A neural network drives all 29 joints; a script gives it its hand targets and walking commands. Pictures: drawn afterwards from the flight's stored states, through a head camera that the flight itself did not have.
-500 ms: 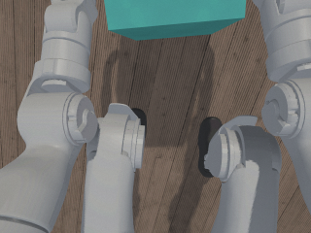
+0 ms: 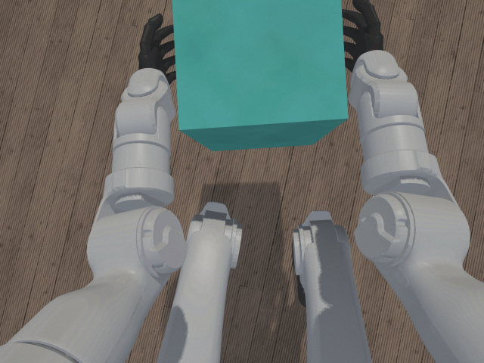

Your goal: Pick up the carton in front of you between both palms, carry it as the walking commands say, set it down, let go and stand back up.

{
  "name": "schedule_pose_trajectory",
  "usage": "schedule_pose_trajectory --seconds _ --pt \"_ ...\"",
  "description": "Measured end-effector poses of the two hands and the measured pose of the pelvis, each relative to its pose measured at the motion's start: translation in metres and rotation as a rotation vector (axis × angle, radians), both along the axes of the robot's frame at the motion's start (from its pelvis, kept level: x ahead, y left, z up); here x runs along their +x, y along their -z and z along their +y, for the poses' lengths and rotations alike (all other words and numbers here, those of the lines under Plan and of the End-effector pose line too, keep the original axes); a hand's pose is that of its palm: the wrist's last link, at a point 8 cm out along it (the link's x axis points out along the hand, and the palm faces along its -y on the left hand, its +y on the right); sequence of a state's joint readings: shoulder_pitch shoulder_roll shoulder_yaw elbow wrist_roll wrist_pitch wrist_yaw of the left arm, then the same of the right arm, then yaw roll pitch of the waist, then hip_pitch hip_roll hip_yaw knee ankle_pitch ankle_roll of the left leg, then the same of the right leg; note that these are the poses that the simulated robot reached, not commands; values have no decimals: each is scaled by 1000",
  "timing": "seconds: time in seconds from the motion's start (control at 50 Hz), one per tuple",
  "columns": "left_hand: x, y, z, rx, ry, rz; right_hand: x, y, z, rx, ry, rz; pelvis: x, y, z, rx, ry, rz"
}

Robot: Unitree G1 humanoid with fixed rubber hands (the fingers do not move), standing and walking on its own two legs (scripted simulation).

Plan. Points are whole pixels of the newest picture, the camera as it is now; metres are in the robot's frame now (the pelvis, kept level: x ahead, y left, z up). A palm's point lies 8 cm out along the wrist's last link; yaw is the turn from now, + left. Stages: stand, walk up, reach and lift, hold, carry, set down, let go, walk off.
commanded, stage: reach and lift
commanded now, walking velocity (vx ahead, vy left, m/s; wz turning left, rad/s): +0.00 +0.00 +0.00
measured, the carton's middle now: (258, 79) +0.53 +0.03 -0.14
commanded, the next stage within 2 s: none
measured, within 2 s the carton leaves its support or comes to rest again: neither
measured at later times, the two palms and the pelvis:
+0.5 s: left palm (111, 44) +0.48 +0.17 +0.07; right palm (433, 32) +0.50 -0.13 +0.07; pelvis +0.03 +0.00 +0.11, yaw +0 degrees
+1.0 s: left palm out of the picture +0.43 +0.16 +0.22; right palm out of the picture +0.44 -0.14 +0.22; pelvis +0.08 +0.00 +0.25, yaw +0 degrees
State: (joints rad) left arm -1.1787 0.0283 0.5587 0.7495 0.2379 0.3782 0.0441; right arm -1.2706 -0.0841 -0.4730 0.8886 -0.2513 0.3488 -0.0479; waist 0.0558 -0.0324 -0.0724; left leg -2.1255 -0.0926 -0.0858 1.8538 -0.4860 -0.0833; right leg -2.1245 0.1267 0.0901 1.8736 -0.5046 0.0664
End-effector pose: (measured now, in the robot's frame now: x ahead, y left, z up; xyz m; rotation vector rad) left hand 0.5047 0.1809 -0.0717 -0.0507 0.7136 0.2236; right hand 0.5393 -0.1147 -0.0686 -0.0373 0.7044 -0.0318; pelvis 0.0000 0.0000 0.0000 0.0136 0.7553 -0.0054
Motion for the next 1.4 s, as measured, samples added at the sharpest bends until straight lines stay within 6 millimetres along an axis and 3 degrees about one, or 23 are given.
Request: schedule_pose_trajectory --seconds 0.14,0.28,0.68,1.08,1.24,1.4 --pt "-5 -31 -1 0 4 -19 -8 -30 -1 5 15 -18 -2 -24 0 -5 -5 3" --pt "-9 -69 -4 -3 10 -25 -16 -67 -5 11 30 -25 8 -53 1 -8 -5 -4" --pt "-47 -199 -13 -8 30 -15 -62 -197 -15 21 69 -13 51 -165 0 -8 -5 -168" --pt "-82 -317 -20 -13 57 -20 -106 -316 -23 16 101 -19 93 -269 2 -11 -9 -443" --pt "-95 -363 -22 -5 71 -30 -123 -361 -25 13 108 -29 108 -300 3 -11 -8 -583" --pt "-106 -404 -25 22 97 -49 -136 -401 -29 -11 94 -51 112 -316 3 -10 -7 -727"
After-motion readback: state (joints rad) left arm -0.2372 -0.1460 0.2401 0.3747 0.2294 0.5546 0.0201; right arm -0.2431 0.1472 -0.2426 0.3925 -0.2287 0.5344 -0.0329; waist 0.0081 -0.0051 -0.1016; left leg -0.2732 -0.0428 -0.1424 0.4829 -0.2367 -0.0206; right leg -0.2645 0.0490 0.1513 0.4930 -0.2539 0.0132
